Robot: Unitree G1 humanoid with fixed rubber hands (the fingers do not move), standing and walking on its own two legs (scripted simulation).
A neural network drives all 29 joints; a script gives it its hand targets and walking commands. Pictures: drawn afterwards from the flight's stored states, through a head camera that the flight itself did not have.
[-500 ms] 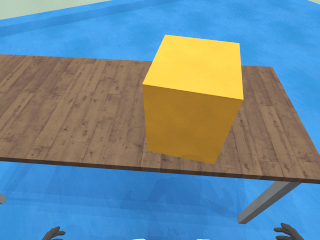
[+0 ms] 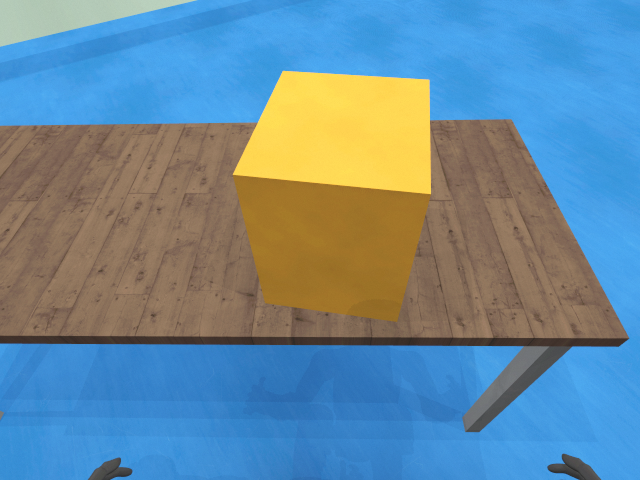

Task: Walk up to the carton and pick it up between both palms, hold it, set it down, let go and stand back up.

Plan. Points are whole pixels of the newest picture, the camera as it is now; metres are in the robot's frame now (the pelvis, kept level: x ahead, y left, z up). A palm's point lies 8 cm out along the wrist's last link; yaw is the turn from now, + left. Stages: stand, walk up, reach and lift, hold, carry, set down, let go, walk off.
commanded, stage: walk up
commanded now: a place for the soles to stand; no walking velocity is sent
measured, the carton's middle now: (341, 199) +0.51 -0.01 +0.05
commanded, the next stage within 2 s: reach and lift in 1.08 s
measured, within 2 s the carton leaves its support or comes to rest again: neither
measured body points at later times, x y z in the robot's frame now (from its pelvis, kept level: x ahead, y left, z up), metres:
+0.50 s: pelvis +0.02 +0.03 +0.00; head +0.03 +0.05 +0.45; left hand +0.13 +0.34 -0.10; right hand +0.14 -0.29 -0.07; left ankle +0.03 +0.12 -0.72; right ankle +0.03 -0.12 -0.72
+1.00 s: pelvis +0.01 +0.03 +0.00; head +0.02 +0.04 +0.45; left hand +0.13 +0.34 -0.09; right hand +0.15 -0.29 -0.07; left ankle +0.03 +0.12 -0.72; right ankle +0.03 -0.12 -0.72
